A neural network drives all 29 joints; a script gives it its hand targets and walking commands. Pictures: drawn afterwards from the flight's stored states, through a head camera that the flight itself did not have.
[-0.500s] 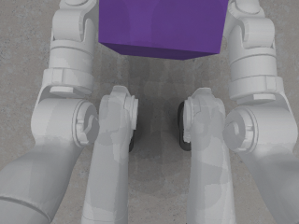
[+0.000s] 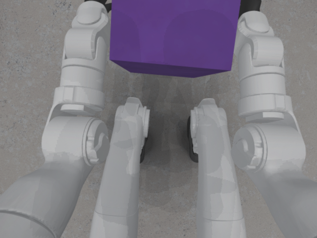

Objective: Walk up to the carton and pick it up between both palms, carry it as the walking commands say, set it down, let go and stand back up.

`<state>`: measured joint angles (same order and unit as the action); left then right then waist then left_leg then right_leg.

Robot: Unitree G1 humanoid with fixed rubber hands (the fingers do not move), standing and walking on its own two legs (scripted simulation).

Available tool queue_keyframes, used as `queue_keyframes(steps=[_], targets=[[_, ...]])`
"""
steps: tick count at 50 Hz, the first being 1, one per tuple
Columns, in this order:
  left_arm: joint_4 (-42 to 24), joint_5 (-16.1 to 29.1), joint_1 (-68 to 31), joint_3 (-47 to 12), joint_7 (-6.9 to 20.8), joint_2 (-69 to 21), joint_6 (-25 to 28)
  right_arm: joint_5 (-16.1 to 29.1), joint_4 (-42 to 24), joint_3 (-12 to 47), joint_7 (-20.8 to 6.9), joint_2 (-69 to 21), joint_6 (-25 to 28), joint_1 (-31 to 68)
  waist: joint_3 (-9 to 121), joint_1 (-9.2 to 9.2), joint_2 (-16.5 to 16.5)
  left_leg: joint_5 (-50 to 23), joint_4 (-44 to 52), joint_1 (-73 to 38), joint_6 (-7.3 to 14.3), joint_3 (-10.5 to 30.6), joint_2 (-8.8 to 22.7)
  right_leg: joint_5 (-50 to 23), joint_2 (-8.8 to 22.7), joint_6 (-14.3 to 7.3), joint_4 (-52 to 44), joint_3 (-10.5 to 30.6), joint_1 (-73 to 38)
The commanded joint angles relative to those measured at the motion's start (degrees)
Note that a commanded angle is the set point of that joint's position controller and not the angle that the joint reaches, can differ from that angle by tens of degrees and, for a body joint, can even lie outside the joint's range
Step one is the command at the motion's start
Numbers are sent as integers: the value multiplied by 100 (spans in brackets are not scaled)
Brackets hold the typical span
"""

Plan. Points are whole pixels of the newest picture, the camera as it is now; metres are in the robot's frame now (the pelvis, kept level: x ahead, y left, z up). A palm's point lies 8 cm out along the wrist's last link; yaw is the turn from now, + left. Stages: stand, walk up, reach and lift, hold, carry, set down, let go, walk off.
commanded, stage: reach and lift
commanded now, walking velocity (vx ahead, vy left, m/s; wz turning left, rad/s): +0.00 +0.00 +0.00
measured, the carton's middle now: (168, 31) +0.51 +0.01 -0.13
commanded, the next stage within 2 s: none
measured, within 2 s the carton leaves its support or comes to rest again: neither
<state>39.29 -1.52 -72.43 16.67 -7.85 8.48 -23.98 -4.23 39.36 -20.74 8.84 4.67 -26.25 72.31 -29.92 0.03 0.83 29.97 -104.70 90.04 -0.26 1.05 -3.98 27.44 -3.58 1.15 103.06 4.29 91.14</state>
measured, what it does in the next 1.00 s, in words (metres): rises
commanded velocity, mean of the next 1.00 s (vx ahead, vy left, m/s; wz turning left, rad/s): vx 0.00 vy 0.00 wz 0.00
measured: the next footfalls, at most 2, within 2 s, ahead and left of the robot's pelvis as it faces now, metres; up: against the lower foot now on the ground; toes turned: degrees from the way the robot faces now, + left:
none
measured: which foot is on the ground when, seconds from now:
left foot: down 0.00-1.00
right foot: down 0.00-1.00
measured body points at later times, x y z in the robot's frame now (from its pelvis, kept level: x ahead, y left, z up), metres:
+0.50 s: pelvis +0.00 +0.00 +0.06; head +0.28 +0.00 +0.40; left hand +0.52 +0.14 +0.00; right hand +0.51 -0.14 -0.01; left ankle +0.15 +0.11 -0.47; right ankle +0.16 -0.14 -0.46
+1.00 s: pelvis +0.01 -0.01 +0.12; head +0.25 -0.01 +0.49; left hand +0.50 +0.14 +0.07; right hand +0.49 -0.14 +0.06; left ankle +0.15 +0.11 -0.47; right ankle +0.16 -0.14 -0.46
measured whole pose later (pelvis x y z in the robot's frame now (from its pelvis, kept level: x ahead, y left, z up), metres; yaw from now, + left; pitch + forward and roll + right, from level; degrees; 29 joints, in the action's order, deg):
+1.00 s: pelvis +0.01 -0.01 +0.12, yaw +0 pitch +5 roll +0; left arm 35.0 -2.8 -58.6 14.5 -7.9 4.4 -25.3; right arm -4.7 35.1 -17.4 8.3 1.7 -27.6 58.1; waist -29.8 0.0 0.6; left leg 26.0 -80.2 59.1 -0.3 2.5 -4.0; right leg 24.1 -3.2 1.2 79.4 4.8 60.3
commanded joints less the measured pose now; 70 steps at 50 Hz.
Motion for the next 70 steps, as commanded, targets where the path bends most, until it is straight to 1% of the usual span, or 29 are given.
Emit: queue_keyframes(steps=[1, 2, 10, 13, 17, 18, 20, 23, 24, 25, 29, 30, 31, 32, 40, 42, 46, 47, 49, 50, 51, 57, 58, 60, 62, 65, 67, 68, 70], targets=[[-1895, 1268, -4184, -3490, 1559, -7525, -23, 1372, -2357, 3798, -1571, -6685, 292, 4925, 15106, 29, -329, -1723, 1679, -4341, -106, -88, -728, -1691, -700, -124, -1381, -659, -4536], [-2095, 1400, -4394, -3596, 1526, -7363, -7, 1371, -2234, 3781, -1507, -6676, 230, 4726, 15127, 196, -329, -1706, 1640, -4219, -113, -122, -732, -1735, -714, -105, -1435, -544, -4854], [-762, 902, -3508, -3031, 1633, -7380, -55, 970, -1268, 3394, -1570, -6756, 215, 4128, 13192, -47, -210, -885, 2131, -3500, -74, -100, -623, -859, -653, -118, -1841, -555, -4271], [-1085, 1008, -3554, -3347, 1608, -7827, -67, 1045, -1630, 3507, -1607, -6851, 258, 4168, 13861, 186, -357, -1127, 2262, -4181, -125, 8, -657, -1132, -647, -169, -1982, -591, -4477], [-871, 954, -3358, -3195, 1706, -7745, -29, 943, -1494, 3460, -1602, -6744, 262, 3933, 13240, 175, -369, -1083, 2395, -3798, -80, -83, -661, -1094, -609, -121, -2168, -501, -4629], [-1195, 1033, -3601, -3232, 1686, -7627, 0, 1114, -1572, 3642, -1635, -7026, 242, 4017, 13538, 10, -147, -1255, 2468, -4112, -60, -19, -651, -1222, -606, -85, -2181, -515, -4793], [-1736, 1156, -3707, -3650, 1632, -7702, 19, 1230, -2233, 3967, -1604, -7018, 289, 4270, 14570, 104, -107, -1639, 2436, -4754, -96, 10, -686, -1645, -688, -79, -2186, -568, -5155], [-1929, 1262, -3773, -3827, 1574, -7482, -23, 1322, -2113, 3991, -1551, -6752, 221, 4143, 14323, 54, -457, -1431, 2584, -4784, -139, 38, -649, -1482, -651, -123, -2292, -397, -5396], [-1772, 1146, -3870, -3516, 1574, -7311, -8, 1103, -1577, 3783, -1540, -6926, 122, 3753, 13718, 105, -52, -1140, 2682, -4457, -96, 63, -627, -1100, -630, -61, -2407, -440, -5173], [-1312, 1021, -3610, -3284, 1620, -7374, -21, 1202, -1692, 3776, -1589, -6933, 191, 4070, 13258, -89, -78, -1005, 2750, -4306, -28, 32, -602, -938, -572, -54, -2513, -363, -5018], [-1254, 1037, -3717, -3365, 1613, -7662, -61, 1142, -1586, 3739, -1632, -6750, 174, 4136, 13240, 121, -416, -639, 2979, -4673, -110, 59, -590, -557, -562, -114, -2749, -438, -5007], [-1524, 1103, -3431, -3532, 1607, -7767, -67, 1232, -1963, 3945, -1630, -7020, 168, 3998, 14006, 35, -176, -1153, 2989, -5113, -74, 100, -612, -1053, -604, -92, -2740, -439, -5528], [-760, 892, -3296, -3208, 1658, -7651, -111, 1050, -1441, 3595, -1634, -6711, 173, 3944, 12658, 110, -378, -779, 3118, -4467, -85, 96, -572, -703, -550, -118, -2791, -430, -4973], [-1036, 958, -3284, -3266, 1704, -7795, -68, 1027, -1454, 3638, -1682, -7070, 159, 3787, 13014, 85, -87, -746, 3196, -4663, -52, 118, -578, -673, -524, -101, -2886, -491, -5267], [-1390, 1002, -2983, -3629, 1751, -7984, 46, 1105, -1692, 3817, -1768, -7106, 267, 3276, 13258, 178, -390, -1428, 3549, -5480, -118, 185, -577, -1328, -554, -120, -3200, -459, -5676], [-1068, 910, -2757, -3427, 1776, -7943, 37, 937, -1798, 3920, -1740, -7035, 273, 3454, 13015, 152, -46, -1270, 3506, -5241, -76, 178, -593, -1178, -528, -120, -3320, -412, -5819], [-2267, 1177, -2999, -4020, 1693, -7858, 130, 1418, -2492, 4413, -1738, -7300, 333, 3324, 14150, 18, -185, -2225, 3697, -6327, -70, 220, -598, -2146, -584, -90, -3465, -300, -6737], [-1433, 960, -2580, -3695, 1705, -7848, 68, 1187, -1941, 4148, -1720, -7136, 316, 3194, 13212, -29, -273, -1777, 3763, -5758, -100, 186, -574, -1719, -548, -117, -3527, -268, -6281], [-1671, 1019, -2755, -3836, 1718, -7850, 111, 1169, -2031, 4185, -1690, -7199, 300, 3120, 13022, 133, -126, -1598, 3920, -5727, -81, 249, -535, -1579, -547, -84, -3626, -331, -6413], [-1901, 1073, -2728, -3904, 1719, -7912, 142, 1279, -2104, 4197, -1686, -7412, 322, 3075, 13334, 5, -144, -1614, 3998, -5932, -53, 203, -556, -1632, -548, -74, -3710, -263, -6710], [-1978, 1150, -2798, -4084, 1718, -7983, 138, 1287, -2327, 4336, -1655, -7299, 340, 3116, 13347, 248, -156, -1759, 3974, -6048, -65, 233, -579, -1798, -573, -82, -3753, -266, -6776], [-678, 619, -2009, -3239, 1847, -8086, 135, 911, -1354, 3821, -1731, -7426, 332, 2609, 11310, -63, -174, -1037, 4454, -5385, -38, 132, -518, -1057, -461, -91, -4215, -260, -6472], [-663, 658, -2026, -3303, 1869, -8106, 145, 834, -1345, 3790, -1748, -7506, 342, 2497, 11130, 186, -67, -1064, 4426, -5453, 22, 208, -508, -1105, -453, -89, -4284, -253, -6412], [-774, 504, -1564, -3341, 1878, -8104, 205, 792, -1388, 3844, -1763, -7631, 387, 2220, 11060, 12, -116, -1339, 4541, -5659, 26, 240, -498, -1327, -489, -91, -4231, -304, -6412], [-495, 379, -1779, -3067, 1928, -8007, 242, 585, -826, 3426, -1796, -7606, 386, 1916, 9795, 186, -169, -1019, 4716, -5358, 38, 264, -469, -991, -469, -107, -4433, -321, -5908], [149, -51, -952, -2265, 1933, -8141, 200, 235, -540, 3084, -1805, -7695, 322, 1561, 8302, 42, 109, -753, 5029, -4997, 136, 202, -472, -674, -399, -119, -4778, -277, -5946], [-214, -50, -1177, -2417, 1973, -8079, 285, 72, -208, 2780, -1836, -7664, 344, 962, 7790, 254, -109, -886, 5213, -5075, 86, 249, -441, -942, -404, -182, -4983, -270, -6046], [-118, -127, -886, -2276, 1982, -8019, 271, 163, -316, 2939, -1846, -7772, 343, 1024, 7613, 31, 61, -993, 5282, -5226, 113, 214, -413, -976, -355, -152, -5150, -182, -6249], [440, -450, -274, -1890, 2010, -8024, 118, -174, -8, 2482, -1884, -7535, 273, 609, 6785, 170, -183, -665, 5551, -5202, 120, 286, -381, -643, -297, -207, -5354, -186, -5995]])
